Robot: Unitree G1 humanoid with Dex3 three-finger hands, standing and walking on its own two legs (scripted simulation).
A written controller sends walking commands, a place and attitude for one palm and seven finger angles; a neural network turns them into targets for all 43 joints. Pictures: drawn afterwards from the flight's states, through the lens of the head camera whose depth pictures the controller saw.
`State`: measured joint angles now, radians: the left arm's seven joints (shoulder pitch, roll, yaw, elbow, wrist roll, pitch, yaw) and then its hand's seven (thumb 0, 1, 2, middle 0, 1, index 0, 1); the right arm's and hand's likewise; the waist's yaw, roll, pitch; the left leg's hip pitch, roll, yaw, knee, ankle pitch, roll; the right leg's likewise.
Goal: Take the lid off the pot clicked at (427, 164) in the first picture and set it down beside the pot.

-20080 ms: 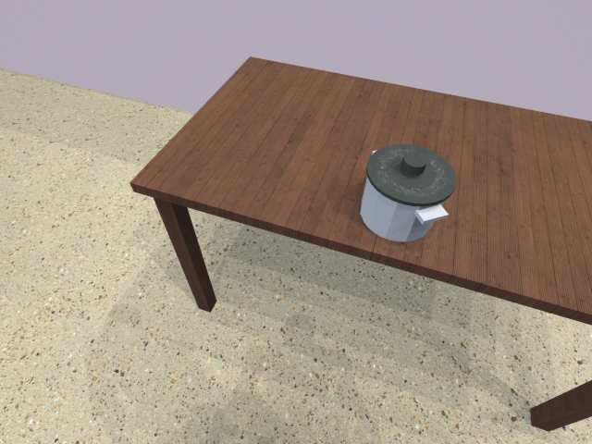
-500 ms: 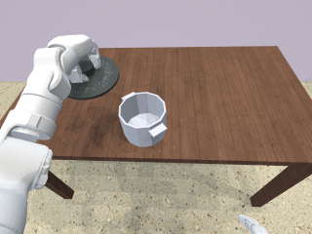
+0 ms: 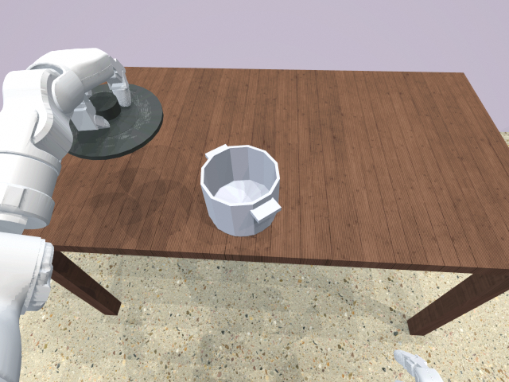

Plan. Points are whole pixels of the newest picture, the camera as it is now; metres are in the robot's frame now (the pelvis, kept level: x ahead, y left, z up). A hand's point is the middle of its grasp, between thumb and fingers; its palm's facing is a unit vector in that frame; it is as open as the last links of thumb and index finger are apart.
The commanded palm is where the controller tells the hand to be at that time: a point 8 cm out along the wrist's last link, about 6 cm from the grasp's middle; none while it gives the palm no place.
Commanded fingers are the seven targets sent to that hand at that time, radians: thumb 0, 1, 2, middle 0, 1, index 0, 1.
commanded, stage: move the lid sideways beside the pot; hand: left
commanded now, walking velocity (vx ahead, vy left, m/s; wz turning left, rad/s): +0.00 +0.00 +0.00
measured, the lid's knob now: (104, 106) +0.49 +0.24 +0.17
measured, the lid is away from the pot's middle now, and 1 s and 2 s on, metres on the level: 0.20 0.23 0.24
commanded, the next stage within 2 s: lower the lid onto the table in 0.44 s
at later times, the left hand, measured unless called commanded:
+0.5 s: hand (64, 116) +0.45 +0.29 +0.18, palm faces -0.32 -0.01 -0.95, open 7.5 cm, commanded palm +0.45 +0.28 +0.27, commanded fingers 0.00 0.69 0.95 -0.94 -1.04 -0.87 -1.00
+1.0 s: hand (86, 119) +0.47 +0.27 +0.16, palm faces -0.31 -0.02 -0.95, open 7.5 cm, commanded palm +0.45 +0.27 +0.23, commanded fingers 0.00 0.69 0.95 -0.94 -1.04 -0.87 -1.00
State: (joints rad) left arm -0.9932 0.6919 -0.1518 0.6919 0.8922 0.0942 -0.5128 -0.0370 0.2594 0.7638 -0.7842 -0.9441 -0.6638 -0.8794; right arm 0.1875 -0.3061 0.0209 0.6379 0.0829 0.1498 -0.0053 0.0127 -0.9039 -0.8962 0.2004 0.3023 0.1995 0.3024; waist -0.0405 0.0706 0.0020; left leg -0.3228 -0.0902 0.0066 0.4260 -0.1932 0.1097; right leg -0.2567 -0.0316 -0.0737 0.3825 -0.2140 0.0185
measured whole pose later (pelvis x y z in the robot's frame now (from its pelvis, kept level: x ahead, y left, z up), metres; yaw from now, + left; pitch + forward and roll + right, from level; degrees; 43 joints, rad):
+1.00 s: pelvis +0.01 +0.02 +0.00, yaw +0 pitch +8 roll -2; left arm -0.99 0.70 -0.12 0.77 0.91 -0.01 -0.47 -0.05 0.26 0.76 -0.79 -0.95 -0.66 -0.88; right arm 0.22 -0.29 0.02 0.64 0.07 0.17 0.01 0.01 -0.90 -0.90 0.20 0.30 0.20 0.30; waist -0.05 0.07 -0.01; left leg -0.37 -0.11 0.01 0.43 -0.20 0.14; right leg -0.30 -0.05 -0.06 0.38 -0.21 0.00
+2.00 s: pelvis +0.01 +0.00 +0.00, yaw -1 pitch +9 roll -2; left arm -0.85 0.73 -0.06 0.89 0.91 -0.16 -0.38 -0.05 0.27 0.76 -0.79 -0.95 -0.65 -0.88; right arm 0.24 -0.30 0.01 0.67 0.08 0.20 -0.04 0.01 -0.90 -0.90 0.20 0.30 0.20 0.30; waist -0.05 0.05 -0.01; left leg -0.42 -0.07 0.00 0.50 -0.24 0.11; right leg -0.34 0.00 -0.04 0.42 -0.24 0.02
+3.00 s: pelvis +0.01 +0.02 -0.02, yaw -2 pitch +14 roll -4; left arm -0.85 0.69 -0.05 1.02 0.98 -0.21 -0.25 -0.05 0.27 0.76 -0.79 -0.95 -0.65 -0.87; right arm 0.29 -0.29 0.00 0.70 0.06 0.19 -0.04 0.01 -0.90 -0.90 0.20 0.30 0.20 0.30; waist -0.08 0.05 -0.05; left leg -0.57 -0.07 0.03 0.62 -0.29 0.14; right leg -0.49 -0.01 -0.02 0.53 -0.27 0.00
